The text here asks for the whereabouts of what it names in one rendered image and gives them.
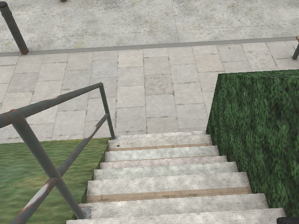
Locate stairs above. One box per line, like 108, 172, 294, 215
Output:
66, 131, 286, 224

